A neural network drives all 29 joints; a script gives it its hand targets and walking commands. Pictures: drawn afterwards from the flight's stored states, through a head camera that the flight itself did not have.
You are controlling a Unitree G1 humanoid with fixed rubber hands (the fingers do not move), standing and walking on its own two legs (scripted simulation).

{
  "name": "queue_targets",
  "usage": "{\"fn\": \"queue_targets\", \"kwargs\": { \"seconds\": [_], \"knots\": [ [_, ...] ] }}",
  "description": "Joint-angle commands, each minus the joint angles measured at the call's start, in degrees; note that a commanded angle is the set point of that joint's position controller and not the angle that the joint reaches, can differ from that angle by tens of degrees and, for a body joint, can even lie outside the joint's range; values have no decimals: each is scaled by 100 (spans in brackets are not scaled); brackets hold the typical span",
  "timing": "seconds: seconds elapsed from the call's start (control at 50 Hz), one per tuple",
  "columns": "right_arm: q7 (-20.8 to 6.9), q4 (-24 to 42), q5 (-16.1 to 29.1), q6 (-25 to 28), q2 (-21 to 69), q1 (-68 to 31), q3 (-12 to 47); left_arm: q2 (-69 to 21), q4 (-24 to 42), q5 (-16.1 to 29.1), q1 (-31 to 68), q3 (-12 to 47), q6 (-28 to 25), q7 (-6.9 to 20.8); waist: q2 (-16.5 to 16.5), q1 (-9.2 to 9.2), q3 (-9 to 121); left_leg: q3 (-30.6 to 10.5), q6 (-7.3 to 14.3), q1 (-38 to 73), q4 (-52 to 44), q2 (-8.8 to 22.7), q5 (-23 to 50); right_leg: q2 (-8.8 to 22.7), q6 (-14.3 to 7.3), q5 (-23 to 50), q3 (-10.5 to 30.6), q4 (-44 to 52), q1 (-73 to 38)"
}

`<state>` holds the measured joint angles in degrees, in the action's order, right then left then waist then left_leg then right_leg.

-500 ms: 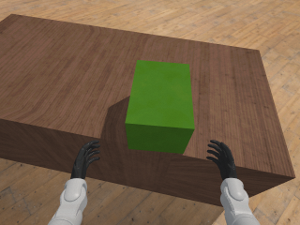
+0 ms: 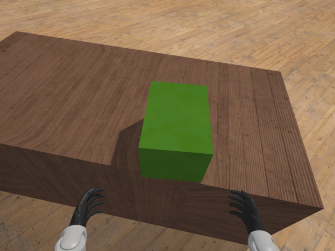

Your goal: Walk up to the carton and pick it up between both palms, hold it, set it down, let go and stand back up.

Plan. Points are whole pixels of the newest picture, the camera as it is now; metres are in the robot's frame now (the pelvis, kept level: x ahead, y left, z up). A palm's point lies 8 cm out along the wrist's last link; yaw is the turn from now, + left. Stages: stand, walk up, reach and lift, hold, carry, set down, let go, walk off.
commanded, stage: set down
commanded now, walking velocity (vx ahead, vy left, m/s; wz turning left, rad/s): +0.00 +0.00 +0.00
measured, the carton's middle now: (175, 129) +0.49 -0.02 -0.06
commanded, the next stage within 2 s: let go in 0.56 s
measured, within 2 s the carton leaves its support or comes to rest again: neither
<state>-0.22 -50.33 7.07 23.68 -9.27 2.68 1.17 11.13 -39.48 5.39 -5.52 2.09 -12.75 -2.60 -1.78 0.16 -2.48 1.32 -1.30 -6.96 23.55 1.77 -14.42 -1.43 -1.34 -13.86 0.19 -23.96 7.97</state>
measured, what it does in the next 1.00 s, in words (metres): stands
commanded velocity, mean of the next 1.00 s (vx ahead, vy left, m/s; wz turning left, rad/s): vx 0.00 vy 0.00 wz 0.00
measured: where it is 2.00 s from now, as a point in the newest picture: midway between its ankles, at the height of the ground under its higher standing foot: outside the picture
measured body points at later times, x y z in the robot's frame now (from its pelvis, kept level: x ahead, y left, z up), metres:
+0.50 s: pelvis +0.00 +0.01 +0.00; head +0.01 +0.02 +0.45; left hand +0.15 +0.24 -0.10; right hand +0.16 -0.22 -0.09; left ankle -0.02 +0.13 -0.74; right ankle -0.01 -0.10 -0.74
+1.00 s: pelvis -0.01 +0.00 +0.00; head +0.00 +0.01 +0.45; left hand +0.15 +0.23 -0.09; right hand +0.15 -0.23 -0.09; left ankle -0.02 +0.13 -0.74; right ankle -0.01 -0.10 -0.74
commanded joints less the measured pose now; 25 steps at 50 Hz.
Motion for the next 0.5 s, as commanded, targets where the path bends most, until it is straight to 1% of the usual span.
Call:
{"fn": "queue_targets", "kwargs": {
  "seconds": [0.0,0.06,0.12,0.22,0.32,0.34,0.36,0.4,0.42,0.44,0.46,0.48],
  "knots": [
    [11,930,-129,-62,-497,-540,-170,497,1028,-140,683,-243,175,-10,175,78,883,226,-37,258,-361,-188,1127,132,10,1433,158,454,-466],
    [44,971,-210,-198,-523,-356,-192,462,1067,-253,460,-305,444,44,143,101,794,247,-55,390,-382,-209,1345,101,36,1565,119,533,-486],
    [64,1050,-292,-332,-567,-212,-230,420,1165,-341,295,-340,706,99,129,112,659,255,-74,531,-402,-213,1527,53,44,1550,53,631,-415],
    [35,1208,-419,-547,-626,-54,-319,379,1418,-428,166,-339,1045,128,207,110,457,251,-106,713,-419,-160,1719,-24,-7,1218,-69,770,-195],
    [-35,1331,-533,-727,-629,65,-392,397,1606,-459,74,-320,1258,95,289,109,396,255,-117,735,-436,-110,1748,-42,-53,955,-126,818,-108],
    [-20,514,-799,-1003,-884,25,-391,317,885,-704,-140,-239,1689,199,373,-116,-159,200,-177,962,-543,-113,1610,-42,-151,849,-134,963,-36],
    [-11,1009,-707,-1007,-901,94,-426,428,1449,-642,-101,-437,1749,235,259,15,-25,223,-128,984,-551,-113,1783,-62,-115,963,-193,944,-165],
    [0,1249,-691,-967,-852,128,-397,536,1750,-598,-104,-468,1774,214,259,-2,171,278,-119,899,-497,-141,1929,-72,-79,1192,-189,893,-291],
    [-13,1190,-697,-964,-828,128,-403,527,1774,-607,-81,-434,1769,194,295,55,220,267,-128,814,-461,-144,1980,-80,-71,1207,-188,828,-308],
    [-40,1224,-721,-965,-819,115,-397,571,1783,-615,-50,-436,1768,182,255,51,315,275,-126,833,-435,-153,1951,-79,-58,1193,-178,818,-293],
    [-76,1207,-713,-972,-780,92,-400,540,1868,-576,15,-411,1764,157,350,52,394,248,-141,853,-470,-127,1904,-77,-63,1101,-210,798,-263],
    [-99,1317,-749,-964,-716,152,-405,604,1920,-564,10,-476,1720,141,281,100,433,277,-102,839,-453,-128,1758,-39,-31,986,-188,787,-250]
  ]
}}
